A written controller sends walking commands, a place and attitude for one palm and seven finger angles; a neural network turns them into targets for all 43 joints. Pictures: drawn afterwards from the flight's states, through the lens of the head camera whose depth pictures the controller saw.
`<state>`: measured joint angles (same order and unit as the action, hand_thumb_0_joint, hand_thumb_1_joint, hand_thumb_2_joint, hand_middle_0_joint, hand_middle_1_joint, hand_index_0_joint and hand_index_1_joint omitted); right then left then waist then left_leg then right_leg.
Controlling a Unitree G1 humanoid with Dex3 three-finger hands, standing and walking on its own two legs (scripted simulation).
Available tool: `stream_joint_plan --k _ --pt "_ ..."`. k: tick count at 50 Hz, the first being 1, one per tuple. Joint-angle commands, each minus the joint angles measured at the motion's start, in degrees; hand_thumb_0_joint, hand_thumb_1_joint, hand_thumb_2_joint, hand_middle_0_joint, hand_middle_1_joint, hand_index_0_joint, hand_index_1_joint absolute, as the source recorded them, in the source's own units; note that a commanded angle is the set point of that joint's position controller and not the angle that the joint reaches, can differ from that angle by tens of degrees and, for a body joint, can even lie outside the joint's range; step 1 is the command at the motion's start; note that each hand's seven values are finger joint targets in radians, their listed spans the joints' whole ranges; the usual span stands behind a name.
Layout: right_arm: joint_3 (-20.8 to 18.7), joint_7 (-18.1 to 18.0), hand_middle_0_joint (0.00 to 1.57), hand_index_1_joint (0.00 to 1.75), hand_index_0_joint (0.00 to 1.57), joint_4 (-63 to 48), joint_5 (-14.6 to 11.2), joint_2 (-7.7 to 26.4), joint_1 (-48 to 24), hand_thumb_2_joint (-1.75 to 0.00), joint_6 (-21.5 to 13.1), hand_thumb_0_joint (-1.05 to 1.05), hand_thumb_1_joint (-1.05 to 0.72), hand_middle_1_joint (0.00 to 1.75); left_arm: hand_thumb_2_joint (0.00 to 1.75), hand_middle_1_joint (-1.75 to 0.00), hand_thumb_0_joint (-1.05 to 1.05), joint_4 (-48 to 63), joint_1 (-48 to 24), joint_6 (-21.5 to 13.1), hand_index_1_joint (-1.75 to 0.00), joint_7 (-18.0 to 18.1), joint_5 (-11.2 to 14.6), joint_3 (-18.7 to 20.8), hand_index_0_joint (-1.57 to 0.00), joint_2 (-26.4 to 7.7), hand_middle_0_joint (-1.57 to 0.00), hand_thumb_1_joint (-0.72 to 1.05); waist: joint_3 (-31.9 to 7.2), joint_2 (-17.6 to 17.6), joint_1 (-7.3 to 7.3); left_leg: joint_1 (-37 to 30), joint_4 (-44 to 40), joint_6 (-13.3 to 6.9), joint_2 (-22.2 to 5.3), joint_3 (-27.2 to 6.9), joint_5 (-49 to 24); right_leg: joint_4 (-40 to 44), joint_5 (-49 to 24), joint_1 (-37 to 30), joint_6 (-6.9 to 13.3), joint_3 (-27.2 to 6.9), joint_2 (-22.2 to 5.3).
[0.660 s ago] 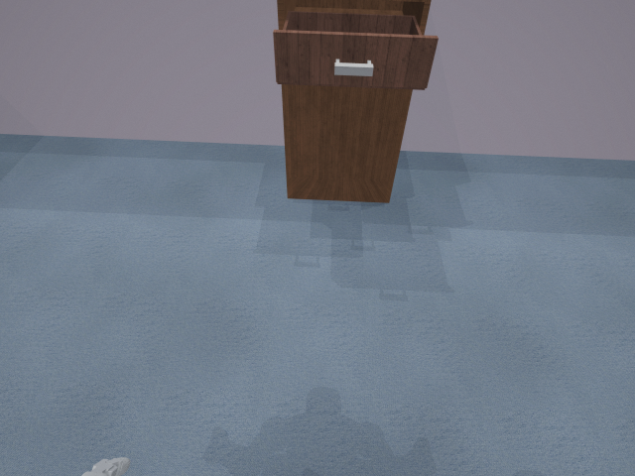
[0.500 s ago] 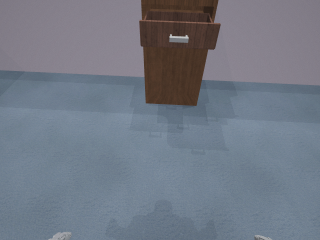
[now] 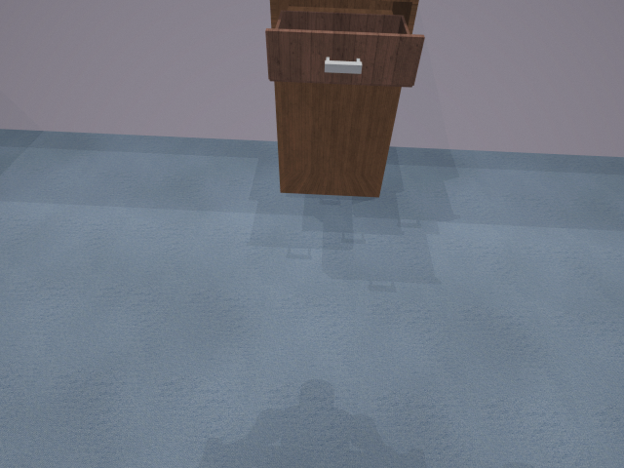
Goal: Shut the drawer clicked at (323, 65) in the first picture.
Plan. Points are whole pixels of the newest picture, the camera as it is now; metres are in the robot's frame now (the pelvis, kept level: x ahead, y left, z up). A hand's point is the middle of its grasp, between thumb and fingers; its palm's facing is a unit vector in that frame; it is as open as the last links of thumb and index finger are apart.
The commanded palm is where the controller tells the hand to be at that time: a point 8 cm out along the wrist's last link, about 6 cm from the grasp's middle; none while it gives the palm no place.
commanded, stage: stand and wait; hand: left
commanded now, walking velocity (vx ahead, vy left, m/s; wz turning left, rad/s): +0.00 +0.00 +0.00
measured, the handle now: (343, 63) +1.14 -0.02 +0.02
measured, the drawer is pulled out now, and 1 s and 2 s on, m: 0.30 0.30 0.30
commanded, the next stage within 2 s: look at it before walking up in 0.16 s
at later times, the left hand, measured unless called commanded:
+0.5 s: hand out of the picture +0.08 +0.24 -0.15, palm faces -0.03 -0.94 -0.33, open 7.4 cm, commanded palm none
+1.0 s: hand out of the picture +0.07 +0.24 -0.16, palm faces -0.03 -0.95 -0.32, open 7.4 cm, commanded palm none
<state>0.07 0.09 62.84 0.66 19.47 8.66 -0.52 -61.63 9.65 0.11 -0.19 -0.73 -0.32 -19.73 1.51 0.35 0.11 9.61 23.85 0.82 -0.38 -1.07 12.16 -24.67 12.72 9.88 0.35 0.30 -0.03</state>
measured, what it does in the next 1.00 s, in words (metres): stands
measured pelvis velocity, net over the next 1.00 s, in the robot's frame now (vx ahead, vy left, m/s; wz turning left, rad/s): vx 0.01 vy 0.00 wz -0.03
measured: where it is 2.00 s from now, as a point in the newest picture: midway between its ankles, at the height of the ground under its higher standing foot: (347, 440)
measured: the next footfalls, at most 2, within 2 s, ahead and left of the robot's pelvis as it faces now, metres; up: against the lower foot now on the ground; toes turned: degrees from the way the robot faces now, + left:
right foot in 1.30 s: +0.14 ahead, -0.15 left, +0.00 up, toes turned -18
left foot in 1.80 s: +0.46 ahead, -0.01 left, +0.00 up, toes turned -12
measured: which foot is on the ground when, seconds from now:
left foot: down 0.00-1.00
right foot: down 0.00-1.00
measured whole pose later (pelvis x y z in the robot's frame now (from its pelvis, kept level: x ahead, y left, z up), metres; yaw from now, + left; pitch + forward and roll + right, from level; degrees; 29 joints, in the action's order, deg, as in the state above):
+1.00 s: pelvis +0.01 +0.00 +0.00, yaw -2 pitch -2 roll +0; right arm 0.1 -0.1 63.5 1.1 18.0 8.3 -0.3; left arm -62.2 10.7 0.7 0.0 -1.0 0.1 -18.3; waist 0.3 0.3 0.9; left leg 8.5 23.6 1.2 -1.5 0.6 13.6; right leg -24.1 13.1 9.4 0.6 -1.3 1.0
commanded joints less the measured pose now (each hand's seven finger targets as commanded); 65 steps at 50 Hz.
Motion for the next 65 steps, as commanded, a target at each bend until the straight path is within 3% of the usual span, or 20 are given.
stream_joint_plan --k 1,7,26,44,46,48,50,53,54,55,56,57,59,61,62,63,64,65 --pt "-2.06 -0.78 0.20 0.30 0.20 -3.96 -0.05 11.40 -3.81 -0.90 -1.45 0.00 -0.90 0.30 0.90 -0.30 0.00 3.76 -3.59 -1.42 -0.30 0.68 0.17 2.28 -0.20 -11.62 -0.20 0.90 -1.83 -0.13 0.07 0.75 -4.98 -2.62 -5.78 -4.98 -2.63 6.11 -0.24 0.83 1.71 -7.19 -6.69" --pt "-2.08 -0.73 0.20 0.30 0.20 -3.43 -0.07 11.33 -3.27 -0.90 -1.42 0.00 -0.90 0.30 0.90 -0.30 0.00 3.52 -3.77 -1.47 -0.30 0.72 0.10 2.33 -0.20 -11.69 -0.20 0.90 -1.86 0.14 0.00 0.76 -5.13 -2.50 -5.78 -5.17 -2.82 6.41 0.17 0.88 1.73 -7.46 -6.52" --pt "-2.11 -0.90 0.20 0.30 0.20 -3.04 -0.14 11.34 -3.96 -0.90 -1.68 0.00 -0.90 0.30 0.90 -0.30 0.00 3.28 -4.03 -1.75 -0.30 0.82 0.07 2.33 -0.20 -11.49 -0.20 0.90 -3.48 -0.14 -0.03 -1.95 -5.43 -2.35 -6.46 -4.70 -8.04 5.98 -7.70 -1.00 1.57 -6.98 -6.71" --pt "-2.02 -0.88 0.20 0.30 0.20 -2.78 -0.20 11.43 -4.28 -0.90 -1.60 0.00 -0.90 0.30 0.90 -0.30 0.00 2.95 -3.88 -1.78 -0.30 0.74 0.04 2.36 -0.20 -11.58 -0.20 0.90 -3.16 0.03 -0.01 -2.50 -6.21 -2.18 -6.55 -4.56 -7.64 7.01 -7.47 -1.33 1.44 -7.00 -6.71" --pt "-0.54 -0.70 0.20 0.30 0.20 -1.47 0.27 4.86 -0.56 -0.90 -0.68 0.00 -0.90 0.30 0.90 -0.30 0.00 1.47 0.13 -0.52 -0.30 0.86 0.10 1.05 -0.20 -5.18 -0.20 0.90 -3.60 -0.24 -0.05 -3.21 -4.41 -1.03 -6.18 -2.19 -0.73 6.58 0.55 -0.20 0.96 -7.72 -6.05" --pt "-1.00 -0.62 0.20 0.30 0.20 -1.61 0.63 4.58 1.54 -0.90 -0.07 0.00 -0.90 0.30 0.90 -0.30 0.00 1.89 1.72 0.48 -0.30 0.28 -0.29 1.58 -0.20 -5.11 -0.20 0.90 -0.39 0.69 0.01 -0.37 -3.54 -1.29 -5.63 -1.27 11.89 6.86 13.49 3.51 1.81 -9.79 -5.05" --pt "-1.80 -0.55 0.20 0.30 0.20 -2.67 0.84 5.51 2.30 -0.90 0.21 0.00 -0.90 0.30 0.90 -0.30 0.00 3.49 2.54 0.96 -0.30 -0.39 -0.54 2.43 -0.20 -5.91 -0.20 0.90 4.34 0.74 0.10 3.03 -3.03 -1.75 -5.86 -1.24 20.05 6.32 20.73 8.02 2.78 -11.47 -3.93" --pt "-3.00 -0.74 0.20 0.30 0.20 -3.97 0.75 6.69 5.36 -0.90 -0.35 0.00 -0.90 0.30 0.90 -0.30 0.00 5.72 3.60 0.68 -0.30 -1.00 -0.57 3.22 -0.20 -4.75 -0.20 0.90 6.90 -2.15 -0.70 1.37 -3.82 -3.98 -8.93 -4.61 25.06 -0.38 22.05 15.10 3.49 -10.69 -1.24" --pt "-3.53 -0.91 0.20 0.30 0.20 -4.07 0.73 7.46 7.23 -0.90 -0.78 0.00 -0.90 0.30 0.90 -0.30 0.00 6.72 3.43 0.32 -0.30 -1.24 -0.51 3.29 -0.20 -3.22 -0.20 0.90 6.75 -5.67 -1.67 -2.11 -6.93 -5.74 -12.10 -8.36 26.28 -6.54 19.14 19.17 2.95 -7.69 0.98" --pt "-4.25 -1.17 0.20 0.30 0.20 -3.80 0.65 8.99 9.44 -0.90 -1.33 0.00 -0.90 0.30 0.90 -0.30 0.00 7.84 2.22 -0.15 -0.30 -1.50 -0.38 3.27 -0.20 -1.34 -0.20 0.90 6.26 -11.50 -2.73 -6.24 -11.17 -8.45 -17.57 -13.99 25.33 -15.78 13.70 23.30 1.90 -2.27 2.95" --pt "-4.81 -1.23 0.20 0.30 0.20 -3.71 0.51 9.01 11.61 -0.90 -2.01 0.00 -0.90 0.30 0.90 -0.30 0.00 9.68 -1.39 -0.44 -0.30 -1.65 -0.39 3.42 -0.20 -0.77 -0.20 0.90 6.53 -12.14 -4.06 -9.96 -13.75 -11.38 -22.05 -16.34 18.92 -23.86 15.40 28.63 0.90 -0.10 0.53" --pt "-4.87 -1.24 0.20 0.30 0.20 -3.61 0.43 8.09 13.16 -0.90 -2.50 0.00 -0.90 0.30 0.90 -0.30 0.00 10.87 -3.55 -0.67 -0.30 -1.87 -0.54 3.73 -0.20 -1.04 -0.20 0.90 6.31 -9.63 -4.67 -11.62 -14.10 -12.63 -23.62 -16.21 14.91 -27.70 16.28 31.34 0.63 -1.43 -1.76" --pt "-4.85 -1.31 0.20 0.30 0.20 -3.95 0.64 6.47 11.41 -0.90 -3.03 0.00 -0.90 0.30 0.90 -0.30 0.00 11.27 -2.96 -0.92 -0.30 -2.28 -0.51 4.13 -0.20 0.63 -0.20 0.90 6.65 -8.10 -2.85 -10.03 -12.21 -11.79 -23.36 -9.92 6.30 -27.33 14.94 30.11 0.23 -1.24 -5.09" --pt "-4.70 -1.35 0.20 0.30 0.20 -4.86 0.95 5.51 7.85 -0.90 -3.20 0.00 -0.90 0.30 0.90 -0.30 0.00 10.26 0.98 -1.08 -0.30 -2.72 -0.32 4.04 -0.20 2.54 -0.20 0.90 4.27 -8.68 -0.19 -5.51 -8.35 -8.74 -20.61 -1.54 -0.17 -19.35 13.29 19.84 0.43 1.30 -5.68" --pt "-4.70 -1.23 0.20 0.30 0.20 -4.99 0.97 5.20 6.52 -0.90 -3.14 0.00 -0.90 0.30 0.90 -0.30 0.00 9.18 4.17 -1.11 -0.30 -2.90 -0.35 4.19 -0.20 3.20 -0.20 0.90 3.31 -8.00 1.30 -1.22 -5.13 -7.01 -18.38 2.50 -0.29 -15.42 9.89 12.32 0.60 3.80 -4.14" --pt "-4.68 -1.16 0.20 0.30 0.20 -5.15 0.90 5.13 4.91 -0.90 -3.04 0.00 -0.90 0.30 0.90 -0.30 0.00 6.97 10.51 -1.12 -0.30 -2.86 -0.40 4.58 -0.20 3.26 -0.20 0.90 1.45 -5.98 4.66 3.89 1.95 -5.40 -16.19 5.91 1.63 -10.88 3.52 2.42 1.01 5.76 -2.22" --pt "-4.41 -0.80 0.20 0.30 0.20 -5.15 0.57 3.72 5.00 -0.90 -2.97 0.00 -0.90 0.30 0.90 -0.30 0.00 3.84 19.31 -1.55 -0.30 -2.38 -0.77 5.17 -0.20 0.80 -0.20 0.90 -2.24 2.08 8.13 9.33 14.75 -3.24 -11.91 9.95 1.72 -6.43 1.87 -8.85 1.73 5.85 -0.17" --pt "-3.42 -0.18 0.20 0.30 0.20 -7.19 -0.17 -0.70 4.80 -0.90 -2.98 0.00 -0.90 0.30 0.90 -0.30 0.00 1.93 26.86 -2.61 -0.30 -1.19 -1.27 6.79 -0.20 -5.89 -0.20 0.90 -3.81 20.80 10.82 23.54 35.23 -0.26 -4.93 13.72 15.68 5.08 14.51 -16.09 6.60 -18.51 -14.42"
